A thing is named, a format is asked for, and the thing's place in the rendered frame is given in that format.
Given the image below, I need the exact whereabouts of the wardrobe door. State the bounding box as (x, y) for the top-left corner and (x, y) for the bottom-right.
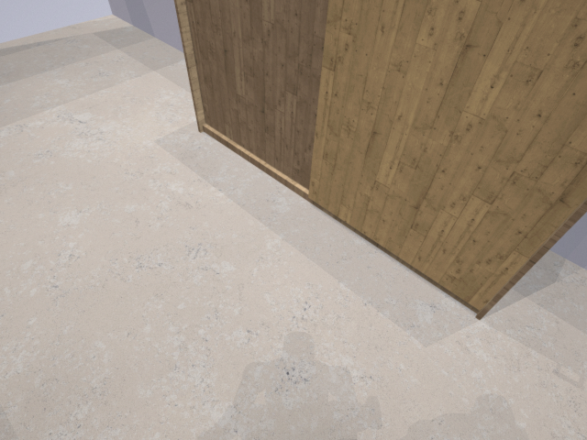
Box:
(308, 0), (587, 311)
(185, 0), (328, 190)

